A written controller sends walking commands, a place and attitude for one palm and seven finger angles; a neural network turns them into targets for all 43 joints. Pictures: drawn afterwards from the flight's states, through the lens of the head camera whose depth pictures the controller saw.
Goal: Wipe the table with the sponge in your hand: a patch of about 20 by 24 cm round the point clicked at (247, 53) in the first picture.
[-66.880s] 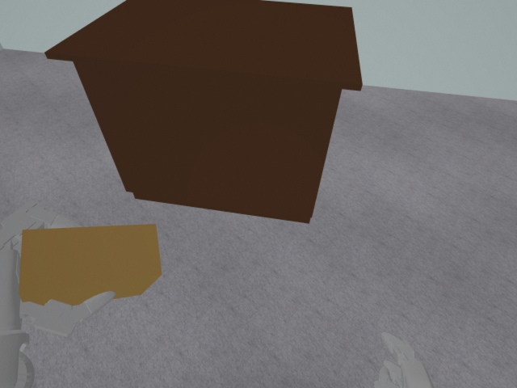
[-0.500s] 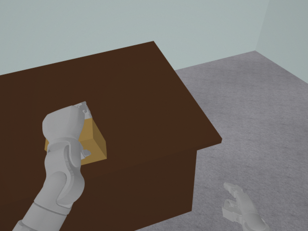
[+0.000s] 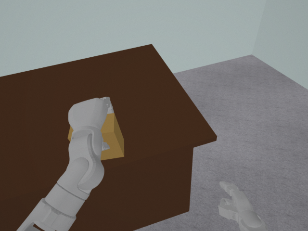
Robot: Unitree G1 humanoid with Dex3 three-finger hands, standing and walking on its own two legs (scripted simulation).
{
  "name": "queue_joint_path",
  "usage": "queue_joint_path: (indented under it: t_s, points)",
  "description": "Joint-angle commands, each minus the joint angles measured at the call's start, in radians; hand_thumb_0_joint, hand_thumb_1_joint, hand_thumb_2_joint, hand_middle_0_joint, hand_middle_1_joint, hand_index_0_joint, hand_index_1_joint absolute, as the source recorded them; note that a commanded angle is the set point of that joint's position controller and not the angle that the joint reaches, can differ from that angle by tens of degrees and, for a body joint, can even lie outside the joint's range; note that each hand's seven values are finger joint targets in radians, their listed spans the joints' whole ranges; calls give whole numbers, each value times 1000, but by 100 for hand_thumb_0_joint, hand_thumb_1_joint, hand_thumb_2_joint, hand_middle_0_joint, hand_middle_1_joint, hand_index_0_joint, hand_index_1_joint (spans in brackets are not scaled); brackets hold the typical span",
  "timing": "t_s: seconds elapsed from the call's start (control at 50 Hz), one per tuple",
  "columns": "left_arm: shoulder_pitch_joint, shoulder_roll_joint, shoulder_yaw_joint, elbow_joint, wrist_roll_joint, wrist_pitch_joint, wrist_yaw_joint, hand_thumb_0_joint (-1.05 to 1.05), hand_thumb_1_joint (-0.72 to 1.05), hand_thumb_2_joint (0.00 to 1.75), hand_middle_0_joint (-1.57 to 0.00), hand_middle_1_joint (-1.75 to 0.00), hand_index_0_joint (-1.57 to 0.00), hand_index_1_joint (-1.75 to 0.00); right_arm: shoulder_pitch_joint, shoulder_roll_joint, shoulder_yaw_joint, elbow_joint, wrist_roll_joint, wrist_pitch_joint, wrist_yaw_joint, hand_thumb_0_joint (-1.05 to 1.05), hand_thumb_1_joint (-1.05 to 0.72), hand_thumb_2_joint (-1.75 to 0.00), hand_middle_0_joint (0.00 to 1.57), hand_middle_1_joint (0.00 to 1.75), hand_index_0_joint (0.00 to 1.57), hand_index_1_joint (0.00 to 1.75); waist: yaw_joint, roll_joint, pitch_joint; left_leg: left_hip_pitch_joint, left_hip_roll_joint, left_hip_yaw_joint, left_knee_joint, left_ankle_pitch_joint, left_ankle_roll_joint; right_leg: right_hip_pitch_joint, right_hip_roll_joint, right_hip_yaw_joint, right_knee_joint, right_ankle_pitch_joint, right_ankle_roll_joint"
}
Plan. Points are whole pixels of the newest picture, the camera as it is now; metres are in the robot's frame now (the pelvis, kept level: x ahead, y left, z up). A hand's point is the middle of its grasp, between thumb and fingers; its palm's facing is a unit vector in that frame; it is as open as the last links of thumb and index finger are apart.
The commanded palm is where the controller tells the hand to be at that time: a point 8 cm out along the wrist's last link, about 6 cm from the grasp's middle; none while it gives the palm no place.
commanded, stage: slide across to the third lane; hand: left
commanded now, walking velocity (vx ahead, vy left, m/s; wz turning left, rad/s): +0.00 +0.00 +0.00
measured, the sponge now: (101, 143) +0.31 +0.21 +0.07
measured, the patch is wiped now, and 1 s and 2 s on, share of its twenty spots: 1.00 1.00 1.00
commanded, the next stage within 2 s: wipe forward along the third lane in 0.06 s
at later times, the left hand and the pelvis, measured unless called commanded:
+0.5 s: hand (109, 120) +0.34 +0.18 +0.14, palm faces +0.07 -0.07 -1.00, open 10.0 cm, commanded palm +0.32 +0.19 +0.18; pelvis -0.01 -0.02 +0.00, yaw +0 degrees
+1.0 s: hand (111, 108) +0.39 +0.19 +0.14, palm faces -0.02 -0.01 -1.00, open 10.0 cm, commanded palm +0.37 +0.21 +0.17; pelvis -0.02 -0.03 +0.00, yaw +0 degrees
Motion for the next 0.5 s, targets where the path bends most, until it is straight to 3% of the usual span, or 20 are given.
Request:
queue_joint_path:
  t_s: [0.0,0.02,0.04,0.1,0.12,0.14,0.2,0.24,0.28,0.3,0.34,0.36,0.38,0.4,0.42,0.44,0.48]
  points:
    - [-345,113,91,-173,12,-7,38,0,10,130,-120,-160,-120,-160,-246,-76,-36,-171,5,-39,-2,0,-90,-90,20,30,20,30,-11,-137,-222,3,-7,16,-47,330,19,139,32,25,-45,306,-44]
    - [-371,42,22,-152,14,-4,39,0,10,130,-120,-160,-120,-160,-243,-69,-34,-169,5,-42,0,0,-90,-90,20,30,20,30,-22,-135,-218,-1,-9,23,-42,338,17,136,23,3,-39,313,-42]
    - [-347,7,-4,-124,-1,-3,36,0,10,130,-120,-160,-120,-160,-235,-66,-36,-160,11,-40,2,0,-90,-90,20,30,20,30,-31,-145,-184,0,-6,21,-46,330,18,120,26,-4,-46,300,-40]
    - [-407,60,27,-138,17,3,39,0,10,130,-120,-160,-120,-160,-247,-76,-37,-164,9,-38,2,0,-90,-90,20,30,20,30,-21,-129,-225,8,-12,18,-47,312,20,129,30,21,-50,291,-43]
    - [-417,14,-13,-122,13,3,40,0,10,130,-120,-160,-120,-160,-246,-68,-38,-162,9,-41,4,0,-90,-90,20,30,20,30,-27,-146,-219,3,-14,26,-42,313,21,131,22,4,-47,292,-39]
    - [-387,4,-16,-68,8,4,39,0,10,130,-120,-160,-120,-160,-234,-68,-37,-148,11,-40,4,0,-90,-90,20,30,20,30,-33,-177,-189,-6,-11,23,-45,309,20,123,24,2,-49,293,-38]
    - [-421,135,107,-15,23,9,52,0,10,130,-120,-160,-120,-160,-233,-84,-33,-141,6,-32,-6,0,-90,-90,20,30,20,30,-14,-170,-191,-30,-12,24,-57,268,17,125,27,30,-60,257,-39]
    - [-446,65,51,66,19,6,53,0,10,130,-120,-160,-120,-160,-223,-75,-30,-128,10,-36,-13,0,-90,-90,20,30,20,30,-34,-195,-157,-47,-13,33,-58,241,16,105,20,9,-65,221,-32]
    - [-472,102,78,73,29,-1,54,0,10,130,-120,-160,-120,-160,-223,-80,-35,-127,5,-40,-19,0,-90,-90,20,30,20,30,-25,-159,-190,-41,-19,33,-56,251,14,120,18,15,-62,239,-34]
    - [-480,164,129,94,48,-1,56,0,10,130,-120,-160,-120,-160,-220,-87,-32,-126,2,-42,-21,0,-90,-90,20,30,20,30,-19,-153,-198,-42,-17,27,-58,240,14,112,24,38,-66,221,-40]
    - [-481,84,65,153,46,-9,54,0,10,130,-120,-160,-120,-160,-202,-79,-33,-118,5,-52,-22,0,-90,-90,20,30,20,30,-36,-175,-180,-53,-21,35,-48,250,15,110,18,20,-61,244,-34]
    - [-449,122,104,180,43,-15,56,0,10,130,-120,-160,-120,-160,-196,-85,-36,-114,4,-53,-25,0,-90,-90,20,30,20,30,-28,-183,-180,-62,-19,35,-52,239,12,114,19,26,-64,236,-31]
    - [-465,116,93,203,44,-18,52,0,10,130,-120,-160,-120,-160,-198,-87,-36,-114,4,-54,-33,0,-90,-90,20,30,20,30,-32,-181,-173,-66,-23,42,-51,224,12,108,16,29,-71,226,-27]
    - [-490,183,147,221,59,-21,53,0,10,130,-120,-160,-120,-160,-187,-97,-34,-109,1,-51,-34,0,-90,-90,20,30,20,30,-29,-175,-173,-74,-19,33,-59,209,10,99,20,47,-77,202,-33]
    - [-514,127,96,231,57,-28,51,0,10,130,-120,-160,-120,-160,-188,-90,-34,-115,3,-55,-38,0,-90,-90,20,30,20,30,-40,-181,-170,-83,-21,43,-55,200,11,98,13,28,-73,194,-26]
    - [-515,117,91,250,52,-36,49,0,10,130,-120,-160,-120,-160,-180,-91,-37,-110,4,-57,-42,0,-90,-90,20,30,20,30,-46,-190,-159,-83,-20,40,-54,194,11,86,14,27,-77,185,-25]
    - [-537,160,123,303,53,-51,50,0,10,130,-120,-160,-120,-160,-160,-99,-43,-98,0,-61,-53,0,-90,-90,20,30,20,30,-45,-194,-167,-88,-24,46,-52,173,13,84,11,35,-87,169,-18]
